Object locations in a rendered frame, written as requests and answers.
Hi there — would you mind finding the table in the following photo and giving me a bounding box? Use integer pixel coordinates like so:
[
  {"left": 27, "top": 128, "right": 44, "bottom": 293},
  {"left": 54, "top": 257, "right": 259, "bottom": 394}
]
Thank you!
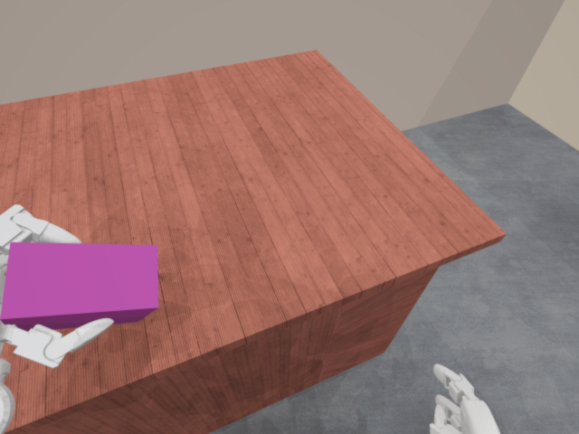
[{"left": 0, "top": 50, "right": 506, "bottom": 434}]

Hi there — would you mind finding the robot left hand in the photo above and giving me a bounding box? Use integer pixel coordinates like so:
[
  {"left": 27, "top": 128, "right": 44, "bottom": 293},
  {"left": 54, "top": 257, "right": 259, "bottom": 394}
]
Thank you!
[{"left": 0, "top": 204, "right": 114, "bottom": 369}]

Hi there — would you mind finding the sponge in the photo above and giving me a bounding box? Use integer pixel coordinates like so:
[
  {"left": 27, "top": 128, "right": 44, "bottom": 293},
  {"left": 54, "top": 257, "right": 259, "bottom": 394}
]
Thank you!
[{"left": 0, "top": 242, "right": 158, "bottom": 332}]

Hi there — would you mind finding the robot right hand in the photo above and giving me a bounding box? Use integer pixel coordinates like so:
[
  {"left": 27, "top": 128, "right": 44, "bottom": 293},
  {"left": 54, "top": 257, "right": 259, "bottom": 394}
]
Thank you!
[{"left": 430, "top": 364, "right": 500, "bottom": 434}]

